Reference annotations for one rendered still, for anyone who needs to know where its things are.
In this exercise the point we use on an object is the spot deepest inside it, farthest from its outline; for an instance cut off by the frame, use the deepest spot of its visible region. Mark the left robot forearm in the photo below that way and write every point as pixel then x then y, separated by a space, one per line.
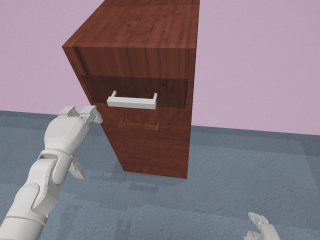
pixel 35 200

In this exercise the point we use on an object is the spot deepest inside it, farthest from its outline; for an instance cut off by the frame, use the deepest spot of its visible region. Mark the drawer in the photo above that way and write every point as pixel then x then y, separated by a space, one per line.
pixel 171 92

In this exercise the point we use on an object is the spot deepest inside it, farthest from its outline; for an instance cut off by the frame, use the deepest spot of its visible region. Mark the robot left hand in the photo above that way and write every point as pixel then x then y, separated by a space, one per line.
pixel 67 131

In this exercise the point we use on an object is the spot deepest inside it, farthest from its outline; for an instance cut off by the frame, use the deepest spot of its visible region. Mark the robot right hand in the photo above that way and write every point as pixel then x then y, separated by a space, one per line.
pixel 267 231

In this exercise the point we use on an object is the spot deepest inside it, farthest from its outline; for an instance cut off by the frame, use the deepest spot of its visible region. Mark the cabinet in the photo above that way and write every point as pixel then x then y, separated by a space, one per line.
pixel 149 39

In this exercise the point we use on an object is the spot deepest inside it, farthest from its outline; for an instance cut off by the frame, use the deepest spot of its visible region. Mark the handle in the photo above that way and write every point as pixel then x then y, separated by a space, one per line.
pixel 128 102
pixel 140 128

